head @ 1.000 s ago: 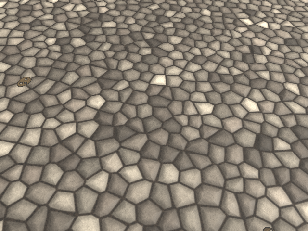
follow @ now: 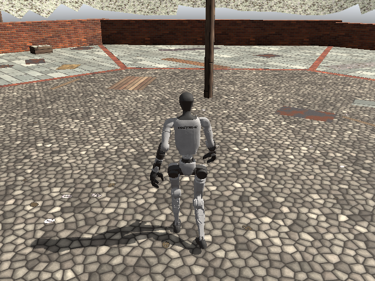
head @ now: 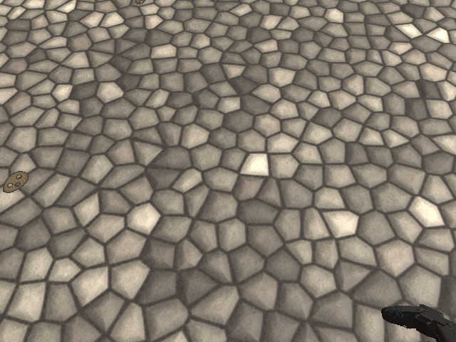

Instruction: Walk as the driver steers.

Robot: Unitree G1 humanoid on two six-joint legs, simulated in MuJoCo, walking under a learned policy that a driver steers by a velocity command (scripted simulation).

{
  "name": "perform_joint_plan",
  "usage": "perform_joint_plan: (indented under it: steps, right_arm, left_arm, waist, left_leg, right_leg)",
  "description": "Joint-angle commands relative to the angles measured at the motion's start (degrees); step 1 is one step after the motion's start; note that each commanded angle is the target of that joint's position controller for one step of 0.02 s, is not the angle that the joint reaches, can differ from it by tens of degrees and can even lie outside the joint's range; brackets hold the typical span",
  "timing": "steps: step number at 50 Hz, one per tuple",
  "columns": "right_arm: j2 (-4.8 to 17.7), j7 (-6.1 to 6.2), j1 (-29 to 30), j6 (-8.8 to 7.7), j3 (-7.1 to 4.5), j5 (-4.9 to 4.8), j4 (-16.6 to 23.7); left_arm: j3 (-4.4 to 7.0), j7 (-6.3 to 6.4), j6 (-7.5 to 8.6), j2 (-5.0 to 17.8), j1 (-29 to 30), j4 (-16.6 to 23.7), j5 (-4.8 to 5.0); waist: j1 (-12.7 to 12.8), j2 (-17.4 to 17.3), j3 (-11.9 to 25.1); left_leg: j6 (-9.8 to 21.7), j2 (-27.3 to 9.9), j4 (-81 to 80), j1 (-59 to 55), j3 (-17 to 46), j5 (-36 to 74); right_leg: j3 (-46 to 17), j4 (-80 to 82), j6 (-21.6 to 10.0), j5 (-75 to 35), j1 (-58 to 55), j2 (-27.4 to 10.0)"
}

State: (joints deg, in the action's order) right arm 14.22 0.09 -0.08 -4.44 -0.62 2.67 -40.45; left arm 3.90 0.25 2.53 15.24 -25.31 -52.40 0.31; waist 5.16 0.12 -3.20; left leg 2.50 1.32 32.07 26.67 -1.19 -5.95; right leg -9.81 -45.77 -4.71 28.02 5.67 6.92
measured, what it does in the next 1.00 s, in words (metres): walks ahead: right foot, then left foot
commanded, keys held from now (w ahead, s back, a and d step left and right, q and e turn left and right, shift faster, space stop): w+e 0.22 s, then w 0.12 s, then w+q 0.66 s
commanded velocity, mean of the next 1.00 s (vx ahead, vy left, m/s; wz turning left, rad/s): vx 0.50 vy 0.00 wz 0.01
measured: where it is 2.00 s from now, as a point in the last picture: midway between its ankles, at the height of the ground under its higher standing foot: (254, 177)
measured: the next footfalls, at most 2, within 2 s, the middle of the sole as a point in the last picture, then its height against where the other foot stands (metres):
right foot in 0.48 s outside the picture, level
left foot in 1.00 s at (255, 266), level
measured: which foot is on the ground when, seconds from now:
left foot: down 0.00-0.48, up 0.50-0.98, down 1.00-1.00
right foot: up 0.00-0.46, down 0.48-1.00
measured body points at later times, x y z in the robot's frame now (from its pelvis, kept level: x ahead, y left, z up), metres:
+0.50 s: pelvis +0.26 -0.05 +0.00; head +0.30 -0.06 +0.45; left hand +0.53 +0.12 -0.08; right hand +0.14 -0.27 -0.14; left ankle +0.11 +0.10 -0.70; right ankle +0.33 -0.14 -0.72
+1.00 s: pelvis +0.52 -0.07 -0.01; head +0.56 -0.06 +0.44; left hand +0.46 +0.18 -0.15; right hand +0.73 -0.28 -0.11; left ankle +0.63 +0.00 -0.72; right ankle +0.34 -0.15 -0.71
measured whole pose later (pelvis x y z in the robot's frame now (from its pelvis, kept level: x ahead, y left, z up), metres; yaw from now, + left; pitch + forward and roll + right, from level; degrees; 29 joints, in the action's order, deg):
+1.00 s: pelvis +0.52 -0.07 -0.01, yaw +4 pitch +1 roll -1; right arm 12.9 -3.2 -2.5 -1.0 -2.5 2.3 -45.3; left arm 2.3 1.6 3.6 12.6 -23.6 -56.1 -1.5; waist 2.3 -0.3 -3.6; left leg 9.8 1.4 33.5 26.6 -7.9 -10.1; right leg 19.0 -26.6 0.6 28.4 -5.8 -2.5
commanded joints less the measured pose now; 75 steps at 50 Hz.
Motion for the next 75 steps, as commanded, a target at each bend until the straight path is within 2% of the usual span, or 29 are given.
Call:
perform_joint_plan:
  steps: [1,2,5,8,14,19,21,23,24,25,26,27,28,31,35,39,44,47,49,50,51,52,53,55,56,58,61,71,75]
  right_arm:
    - [8.3,0.75,-14.1,0.74,-3.39,-0.56,-0.3]
    - [5.8,0.51,-12.1,0.51,-2.74,-0.58,-0.6]
    - [5.5,0.5,-13.8,-0.81,-2.52,-1.01,-2.7]
    - [5.8,0.12,-15.7,-2.04,-2.89,-1.74,-4.0]
    - [5.9,-0.28,-19.6,-2.0,-2.99,-1.44,-6.9]
    - [7.8,-0.19,-25.7,-1.04,-3.09,-1.74,-11.0]
    - [9.0,-0.08,-26.4,-0.2,-3.15,-1.82,-12.6]
    - [9.3,-0.03,-25.6,0.42,-2.94,-2.32,-13.3]
    - [7.0,-0.24,-24.6,0.24,-2.12,-2.7,-11.2]
    - [-0.7,-0.94,-30.3,0.27,-0.46,-4.08,-8.9]
    - [7.4,0.03,-25.7,0.92,-2.88,-2.93,-10.2]
    - [7.0,-0.11,-22.2,0.73,-3.21,-3.11,-9.1]
    - [5.5,-0.22,-21.9,0.62,-3.0,-3.16,-9.7]
    - [2.6,-1.06,-24.7,2.84,-3.12,-1.27,-11.8]
    - [1.4,-2.43,-17.7,3.99,-3.42,-1.07,-9.2]
    - [0.3,-3.28,-9.4,3.79,-2.72,-1.12,-6.1]
    - [0.8,-4.12,-1.1,3.71,-2.01,-0.59,-2.4]
    - [2.3,-3.59,-3.6,3.83,-2.64,-0.4,-2.5]
    - [4.4,-2.89,-13.0,3.36,-3.88,-0.41,-5.0]
    - [6.9,-2.12,-21.7,2.86,-5.17,0.14,-7.7]
    - [13.7,-1.17,-25.3,2.94,-7.15,0.58,-8.2]
    - [17.4,-1.19,-23.7,3.46,-7.82,-1.06,-6.8]
    - [15.3,-0.76,-22.5,3.95,-7.41,-1.97,-7.4]
    - [9.9,-0.25,-16.8,3.46,-6.01,-2.2,-7.4]
    - [8.3,-0.1,-14.9,3.09,-5.47,-2.78,-7.0]
    - [7.7,-0.27,-15.0,1.75,-5.04,-2.95,-7.0]
    - [9.5,-0.36,-17.8,0.97,-5.4,-2.75,-7.5]
    - [8.7,0.36,-27.8,0.7,-4.5,-1.92,-9.9]
    - [10.6,0.96,-24.5,0.14,-4.57,-1.29,-10.0]
  left_arm:
    - [1.23,-0.02,0.04,7.0,-0.9,4.7,-1.25]
    - [0.99,-0.6,-0.08,5.7,2.0,5.1,-1.4]
    - [0.98,-2.09,-1.85,4.2,3.3,5.7,-2.36]
    - [0.66,-3.04,-2.79,3.4,8.1,7.6,-2.38]
    - [-0.83,-4.32,-2.23,1.4,19.8,11.7,-2.25]
    - [-1.73,-4.09,-1.59,1.7,27.1,14.0,-2.83]
    - [-1.54,-3.33,-1.04,2.6,25.7,13.5,-3.26]
    - [-0.5,-2.22,0.37,4.6,11.4,8.4,-3.94]
    - [0.84,-1.26,0.94,9.0,1.0,5.9,-5.13]
    - [2.23,-0.43,0.81,15.2,-0.7,5.9,-4.89]
    - [2.28,0.06,0.24,13.4,0.3,6.3,-2.69]
    - [1.08,0.07,0.45,9.8,5.7,6.0,-2.18]
    - [0.08,-0.24,0.98,5.8,8.9,5.9,-2.1]
    - [-0.94,-0.14,2.48,2.1,10.7,5.0,-1.75]
    - [-0.36,0.23,3.98,3.2,8.0,2.9,-1.18]
    - [-0.6,0.45,3.96,2.6,5.9,1.4,-1.36]
    - [-0.15,1.17,3.34,5.1,1.5,-0.8,-1.44]
    - [0.3,1.77,2.3,7.3,1.7,-1.2,-1.71]
    - [0.84,1.81,1.02,9.1,2.2,-1.0,-1.89]
    - [0.86,1.52,0.71,9.3,3.2,-0.2,-1.74]
    - [-0.31,0.96,0.98,3.9,1.4,2.7,-1.14]
    - [-0.14,0.05,1.62,4.1,4.1,6.8,-0.81]
    - [0.09,-0.16,2.22,6.0,11.5,7.8,-1.37]
    - [-0.2,-0.15,3.16,5.0,10.6,7.1,-0.98]
    - [-0.18,-0.05,2.23,4.8,9.2,6.7,-2.07]
    - [-0.39,-0.34,0.21,3.8,7.7,6.9,-3.17]
    - [-0.53,-0.95,-0.92,3.2,12.4,8.8,-3.08]
    - [-1.59,-2.07,0.15,3.0,29.5,14.6,-2.15]
    - [-0.6,-1.63,0.75,5.6,21.5,12.6,-1.71]
  waist:
    - [-6.9,-4.3,10.2]
    - [-6.4,-2.3,5.6]
    - [-4.6,-6.6,3.0]
    - [-4.5,-5.3,2.4]
    - [-6.2,-4.3,-0.4]
    - [-8.0,-4.7,-2.2]
    - [-6.5,-5.4,-0.9]
    - [0.3,-3.9,7.2]
    - [4.2,0.7,14.8]
    - [1.4,14.5,23.0]
    - [3.0,4.6,20.4]
    - [0.1,4.1,11.3]
    - [-1.9,3.5,6.5]
    - [-5.6,4.9,2.4]
    - [-6.2,4.0,-0.3]
    - [-5.2,3.8,-2.4]
    - [-3.3,3.3,-3.6]
    - [-5.4,4.9,-0.5]
    - [-9.4,5.3,5.4]
    - [-13.8,2.3,10.0]
    - [-12.8,-7.5,15.6]
    - [-10.9,-12.2,19.6]
    - [-11.9,-3.0,12.3]
    - [-6.8,2.2,2.7]
    - [-4.7,2.8,1.8]
    - [-3.1,0.1,3.4]
    - [-4.0,-0.8,2.3]
    - [-11.0,-4.0,0.0]
    - [-6.2,-5.5,1.5]
  left_leg:
    - [9.0,-23.8,-16.4,-31.8,35.0,-22.2]
    - [7.9,-20.8,-18.1,-25.9,26.6,-15.1]
    - [5.9,-16.7,-20.5,-19.4,13.5,0.1]
    - [6.6,-16.7,-22.7,-20.4,7.6,5.5]
    - [6.0,-14.0,-24.2,-21.1,-2.9,11.6]
    - [6.1,-16.0,-22.9,-26.0,-4.0,18.5]
    - [6.1,-16.4,-17.1,-29.6,-3.3,32.8]
    - [4.5,-13.6,-0.2,-26.5,-5.1,39.0]
    - [3.3,-11.0,15.2,-14.5,-5.9,20.3]
    - [0.9,-1.0,35.4,7.4,-5.8,-25.4]
    - [1.8,-1.6,40.5,10.3,3.4,-23.7]
    - [2.4,-4.3,38.9,11.0,4.6,-18.3]
    - [2.4,-6.0,35.3,9.1,3.9,-14.7]
    - [1.3,-7.0,32.6,3.0,3.1,-10.7]
    - [0.2,-7.8,30.2,10.1,2.2,-3.2]
    - [-0.1,-7.1,18.5,11.4,-0.2,5.2]
    - [2.8,-4.9,6.5,8.5,-5.6,4.6]
    - [6.1,-0.2,4.7,2.5,-8.6,-3.6]
    - [9.1,3.8,2.1,-8.3,-8.8,-9.1]
    - [11.4,3.5,-3.0,-21.0,-5.4,-7.9]
    - [16.8,-12.1,-4.5,-37.3,16.5,-12.4]
    - [24.5,-22.0,-14.7,-45.1,46.0,-9.1]
    - [21.7,-20.1,-16.5,-41.1,37.6,-7.7]
    - [16.4,-15.3,-17.7,-26.5,24.8,4.4]
    - [14.7,-12.5,-18.5,-21.9,20.3,9.0]
    - [15.0,-10.4,-18.5,-18.3,17.2,16.8]
    - [13.8,-7.6,-20.0,-16.7,15.2,15.0]
    - [9.9,-9.1,-18.4,-29.2,15.9,20.2]
    - [6.7,-10.9,-12.4,-31.1,12.7,37.2]
  right_leg:
    - [3.8,-25.6,-0.3,-4.2,29.6,-5.8]
    - [4.4,-23.5,0.2,-7.5,28.7,-7.5]
    - [5.8,-20.5,1.3,-9.7,25.5,-9.7]
    - [6.4,-19.1,2.0,-13.5,29.8,-10.8]
    - [9.1,-2.6,2.8,-25.5,31.4,-10.3]
    - [13.8,10.4,0.2,-22.2,25.5,-8.3]
    - [15.6,13.5,-1.5,-16.9,21.3,-6.6]
    - [15.8,19.9,-3.8,-19.5,2.3,-4.3]
    - [4.7,20.5,-6.2,-15.3,-14.2,-15.2]
    - [-22.1,24.6,-12.9,-16.2,-31.2,-34.3]
    - [-22.1,27.4,-12.0,-16.5,-24.3,-32.7]
    - [-11.8,29.0,-9.7,-19.1,-16.1,-29.4]
    - [-5.7,31.6,-7.2,-22.5,-9.1,-26.5]
    - [4.6,35.4,-3.7,-28.1,0.5,-22.5]
    - [11.7,38.2,-3.8,-32.1,-0.1,-21.7]
    - [18.1,38.2,-3.2,-34.8,-0.4,-19.8]
    - [22.3,35.8,-2.4,-43.9,-7.1,-22.0]
    - [24.8,25.9,-1.5,-67.4,-12.4,-22.6]
    - [25.2,9.4,-1.3,-72.7,-11.8,-22.8]
    - [25.9,-5.0,0.3,-62.1,-4.4,-21.6]
    - [25.7,-25.0,2.9,-26.3,14.8,-16.3]
    - [15.0,-39.1,5.2,4.6,32.1,-4.3]
    - [7.9,-38.2,4.5,-1.6,38.4,-8.8]
    - [8.2,-27.5,4.1,-9.4,33.5,-13.0]
    - [8.1,-24.6,4.7,-10.3,29.7,-13.7]
    - [8.3,-21.1,6.3,-9.6,25.4,-13.9]
    - [9.8,-14.2,7.9,-14.5,27.9,-13.6]
    - [11.5,9.5,5.3,-27.8,31.7,-10.2]
    - [12.9,15.2,0.5,-20.4,18.6,-6.6]
Velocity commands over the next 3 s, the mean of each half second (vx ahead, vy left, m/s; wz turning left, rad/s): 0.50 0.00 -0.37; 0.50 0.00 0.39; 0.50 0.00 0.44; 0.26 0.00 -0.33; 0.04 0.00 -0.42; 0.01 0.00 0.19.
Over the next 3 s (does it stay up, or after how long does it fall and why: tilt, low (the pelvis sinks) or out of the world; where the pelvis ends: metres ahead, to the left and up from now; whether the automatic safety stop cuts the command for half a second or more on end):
stays up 0.96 0.03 0.01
